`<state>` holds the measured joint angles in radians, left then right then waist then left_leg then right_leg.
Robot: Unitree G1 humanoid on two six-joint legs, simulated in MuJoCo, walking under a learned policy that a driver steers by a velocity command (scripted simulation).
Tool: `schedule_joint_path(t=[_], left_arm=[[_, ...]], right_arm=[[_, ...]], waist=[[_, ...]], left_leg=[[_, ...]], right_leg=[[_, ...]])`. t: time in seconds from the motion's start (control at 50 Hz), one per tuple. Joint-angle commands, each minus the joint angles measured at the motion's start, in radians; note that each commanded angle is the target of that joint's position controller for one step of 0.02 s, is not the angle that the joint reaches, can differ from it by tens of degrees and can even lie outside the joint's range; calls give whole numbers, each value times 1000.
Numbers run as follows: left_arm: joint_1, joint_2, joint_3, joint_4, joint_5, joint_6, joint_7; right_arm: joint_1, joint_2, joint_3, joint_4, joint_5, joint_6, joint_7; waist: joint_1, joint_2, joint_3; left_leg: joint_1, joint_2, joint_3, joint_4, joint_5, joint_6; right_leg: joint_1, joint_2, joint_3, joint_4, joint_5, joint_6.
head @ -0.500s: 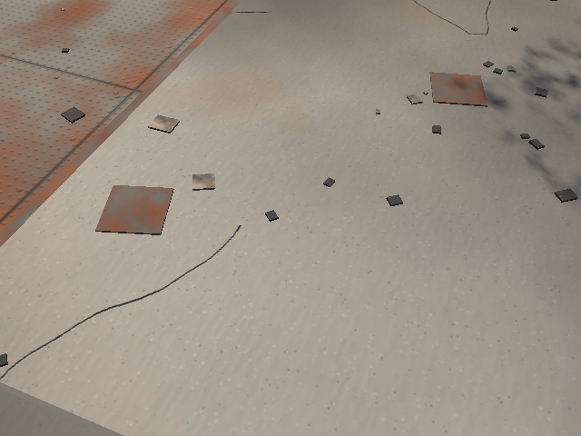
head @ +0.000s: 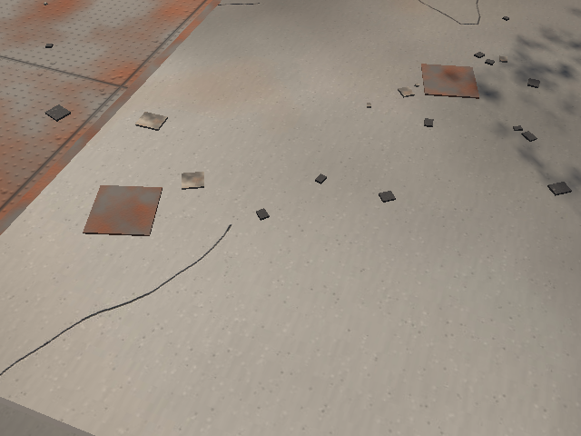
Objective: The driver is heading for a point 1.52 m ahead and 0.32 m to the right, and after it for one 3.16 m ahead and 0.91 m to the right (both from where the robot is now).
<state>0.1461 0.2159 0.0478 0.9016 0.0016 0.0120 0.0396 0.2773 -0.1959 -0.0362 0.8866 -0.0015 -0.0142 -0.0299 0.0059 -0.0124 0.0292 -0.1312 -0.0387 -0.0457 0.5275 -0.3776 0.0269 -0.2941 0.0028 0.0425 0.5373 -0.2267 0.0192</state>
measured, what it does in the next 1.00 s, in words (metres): stands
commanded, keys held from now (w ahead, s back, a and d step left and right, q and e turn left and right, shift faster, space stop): shift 1.00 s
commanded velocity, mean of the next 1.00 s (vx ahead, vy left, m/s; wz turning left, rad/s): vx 0.00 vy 0.00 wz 0.00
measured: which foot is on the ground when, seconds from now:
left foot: down 0.00-1.00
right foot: down 0.00-1.00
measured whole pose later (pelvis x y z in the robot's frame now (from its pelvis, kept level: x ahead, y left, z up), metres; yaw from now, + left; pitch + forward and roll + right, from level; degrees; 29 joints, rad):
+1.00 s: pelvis +0.00 +0.00 +0.00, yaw -1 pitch -1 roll +0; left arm 0.18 0.20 0.03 1.11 0.00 0.02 0.05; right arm 0.35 -0.16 -0.01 1.08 0.00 -0.02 -0.03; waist 0.00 -0.01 0.04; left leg -0.10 -0.03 -0.03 0.46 -0.34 0.03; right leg -0.28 0.00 0.06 0.49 -0.19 0.02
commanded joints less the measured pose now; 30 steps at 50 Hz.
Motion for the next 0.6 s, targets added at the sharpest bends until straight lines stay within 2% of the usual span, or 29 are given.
schedule_joint_path(t=[0.02, 0.3, 0.6], left_arm=[[-11, 99, 22, -18, -1, -8, 5], [-3, 95, 18, 98, -3, -5, 10], [25, 85, 8, 161, -4, -1, 12]], right_arm=[[42, -101, -23, -16, 0, -11, -4], [79, -84, -13, 86, -1, -11, -7], [121, -66, 1, 154, 0, -11, -6]], waist=[[3, 15, -28], [3, 19, 1], [2, 20, 19]], left_leg=[[-134, 59, -51, -119, 269, 12], [-126, 54, -35, -155, 230, 9], [-129, 50, -24, -172, 215, 8]], right_leg=[[155, -36, 37, -41, 238, -38], [152, -27, 29, -73, 195, -37], [144, -22, 25, -88, 178, -37]])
